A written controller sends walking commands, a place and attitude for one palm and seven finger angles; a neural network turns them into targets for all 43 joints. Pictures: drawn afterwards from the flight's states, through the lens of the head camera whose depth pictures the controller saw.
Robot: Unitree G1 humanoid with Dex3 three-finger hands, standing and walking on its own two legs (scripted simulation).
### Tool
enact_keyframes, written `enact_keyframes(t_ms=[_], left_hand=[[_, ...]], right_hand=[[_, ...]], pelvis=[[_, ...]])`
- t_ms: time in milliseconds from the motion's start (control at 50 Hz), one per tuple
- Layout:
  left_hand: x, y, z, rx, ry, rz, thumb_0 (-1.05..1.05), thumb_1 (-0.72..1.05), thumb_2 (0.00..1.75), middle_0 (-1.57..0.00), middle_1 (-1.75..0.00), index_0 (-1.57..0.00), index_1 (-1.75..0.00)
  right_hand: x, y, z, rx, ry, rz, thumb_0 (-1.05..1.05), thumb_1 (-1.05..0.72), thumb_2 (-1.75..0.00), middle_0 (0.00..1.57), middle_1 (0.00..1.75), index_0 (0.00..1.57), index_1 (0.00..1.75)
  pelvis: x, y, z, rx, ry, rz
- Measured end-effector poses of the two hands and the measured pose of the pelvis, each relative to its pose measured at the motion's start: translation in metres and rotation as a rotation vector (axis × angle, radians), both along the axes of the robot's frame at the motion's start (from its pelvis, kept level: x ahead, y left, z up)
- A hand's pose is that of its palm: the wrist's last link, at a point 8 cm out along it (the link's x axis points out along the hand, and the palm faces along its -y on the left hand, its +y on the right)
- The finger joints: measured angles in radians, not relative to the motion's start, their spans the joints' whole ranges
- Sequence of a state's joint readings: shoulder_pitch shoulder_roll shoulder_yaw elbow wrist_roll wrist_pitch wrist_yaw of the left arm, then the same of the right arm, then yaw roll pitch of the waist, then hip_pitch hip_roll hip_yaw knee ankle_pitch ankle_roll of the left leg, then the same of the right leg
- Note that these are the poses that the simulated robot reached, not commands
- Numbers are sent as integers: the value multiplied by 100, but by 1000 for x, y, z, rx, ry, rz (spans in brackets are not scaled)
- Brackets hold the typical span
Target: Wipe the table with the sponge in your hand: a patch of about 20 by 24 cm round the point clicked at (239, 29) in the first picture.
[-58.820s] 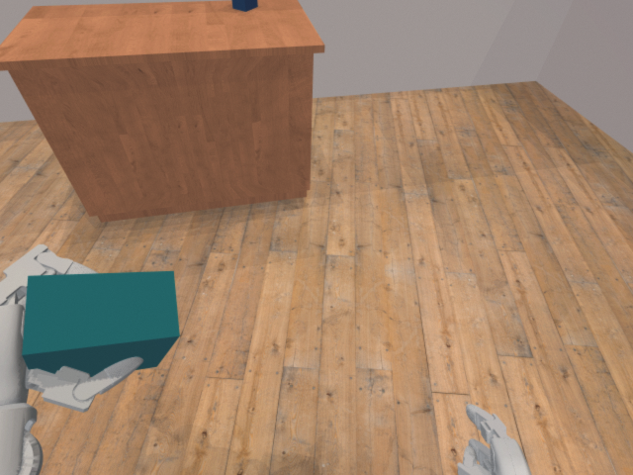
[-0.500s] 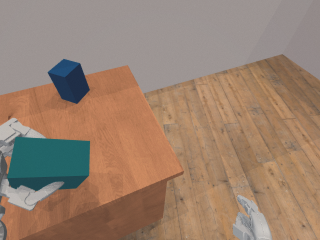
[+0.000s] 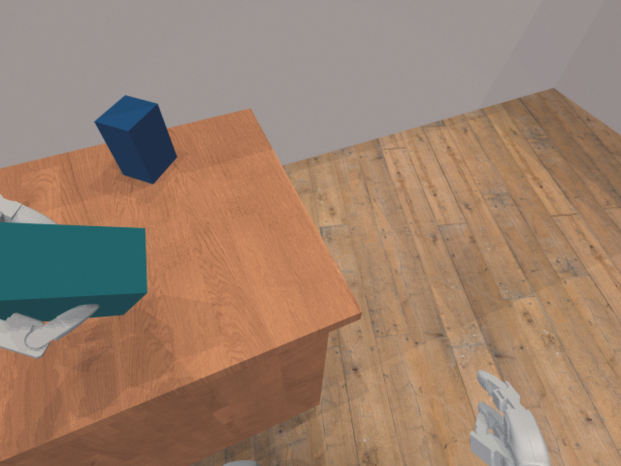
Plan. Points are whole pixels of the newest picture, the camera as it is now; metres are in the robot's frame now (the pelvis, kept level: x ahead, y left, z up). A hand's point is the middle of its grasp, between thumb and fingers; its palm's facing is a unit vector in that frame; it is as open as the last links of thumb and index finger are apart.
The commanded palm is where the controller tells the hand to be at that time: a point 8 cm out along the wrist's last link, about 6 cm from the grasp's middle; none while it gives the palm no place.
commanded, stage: come to a stop and stand still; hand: left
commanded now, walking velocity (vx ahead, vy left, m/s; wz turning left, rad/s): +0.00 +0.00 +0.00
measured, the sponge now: (92, 277) +0.26 +0.24 +0.14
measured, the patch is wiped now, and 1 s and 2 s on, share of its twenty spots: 0.00 0.00 0.00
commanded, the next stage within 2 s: look again from close up in 1.40 s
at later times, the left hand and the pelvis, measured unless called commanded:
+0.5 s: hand out of the picture +0.21 +0.32 +0.16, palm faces +0.38 -0.85 -0.35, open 10.2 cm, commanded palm +0.14 +0.36 +0.18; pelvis -0.01 +0.08 +0.00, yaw +1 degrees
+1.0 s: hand out of the picture +0.23 +0.32 +0.16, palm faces +0.36 -0.84 -0.40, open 10.2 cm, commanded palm +0.17 +0.36 +0.18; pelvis +0.02 +0.07 +0.01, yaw +2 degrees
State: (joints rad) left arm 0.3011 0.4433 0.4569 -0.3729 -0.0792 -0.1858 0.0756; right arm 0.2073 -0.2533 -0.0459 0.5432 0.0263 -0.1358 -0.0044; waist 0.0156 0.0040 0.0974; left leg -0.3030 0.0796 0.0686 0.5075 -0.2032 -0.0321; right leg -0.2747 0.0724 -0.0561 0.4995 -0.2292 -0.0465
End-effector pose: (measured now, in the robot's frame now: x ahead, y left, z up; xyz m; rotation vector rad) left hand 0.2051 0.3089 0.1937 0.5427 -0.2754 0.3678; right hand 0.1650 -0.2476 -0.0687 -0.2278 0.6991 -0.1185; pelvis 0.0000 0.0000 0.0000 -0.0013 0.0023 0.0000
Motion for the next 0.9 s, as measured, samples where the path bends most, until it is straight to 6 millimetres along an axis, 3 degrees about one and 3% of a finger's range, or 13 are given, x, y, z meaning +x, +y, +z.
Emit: enact_keyframes(t_ms=[60, 100, 140, 200, 300, 360, 480, 680, 900], left_hand=[[-15, -24, -19, -59, 74, -97, -1, -52, 105, -73, -135, -73, -134], [-27, -30, -27, -79, 109, -145, -1, -52, 105, -73, -135, -73, -134], [-38, -22, -30, -83, 116, -150, -1, -52, 105, -73, -135, -74, -134], [-48, 4, -27, -79, 72, -95, -1, -52, 105, -73, -134, -74, -134], [-50, 47, -15, -97, -63, 20, -1, -52, 105, -73, -134, -74, -134], [-46, 55, -12, -116, -110, 27, -1, -52, 105, -73, -135, -74, -134], [-40, 52, -19, -105, -62, -48, -1, -52, 105, -73, -135, -74, -134], [-31, 74, -18, -77, -57, -10, -1, -52, 105, -73, -135, -74, -134], [-7, 58, -15, -70, -32, -76, -1, -52, 105, -73, -135, -74, -134]], right_hand=[[-7, 4, 0, 5, -27, -30, 2, -90, -89, 20, 30, 20, 30], [-13, 12, 0, 0, -27, -47, 2, -90, -89, 20, 30, 20, 30], [-19, 22, 1, -10, -16, -56, 2, -91, -89, 20, 30, 20, 30], [-26, 41, 4, -25, 2, -40, 2, -91, -89, 20, 30, 20, 30], [-27, 76, 9, -25, 4, 28, 2, -90, -89, 20, 30, 20, 30], [-21, 95, 11, -6, -22, 65, 2, -90, -89, 20, 30, 20, 30], [-9, 122, 14, 33, -60, 90, 2, -90, -89, 21, 30, 20, 30], [3, 125, 14, -11, -5, 107, 2, -90, -89, 21, 30, 21, 30], [23, 111, 18, -10, -25, 55, 2, -90, -89, 21, 30, 20, 30]], pelvis=[[-5, 12, -1, -2, -11, -4], [-8, 18, -2, -7, -16, -2], [-10, 24, -2, -12, -21, -4], [-12, 32, 0, -17, -29, -2], [-15, 49, 3, -27, -34, 11], [-18, 60, 3, -25, -38, 19], [-15, 75, 2, -24, -34, 18], [4, 82, 5, -33, -21, 29], [17, 80, 6, -26, -15, 23]])
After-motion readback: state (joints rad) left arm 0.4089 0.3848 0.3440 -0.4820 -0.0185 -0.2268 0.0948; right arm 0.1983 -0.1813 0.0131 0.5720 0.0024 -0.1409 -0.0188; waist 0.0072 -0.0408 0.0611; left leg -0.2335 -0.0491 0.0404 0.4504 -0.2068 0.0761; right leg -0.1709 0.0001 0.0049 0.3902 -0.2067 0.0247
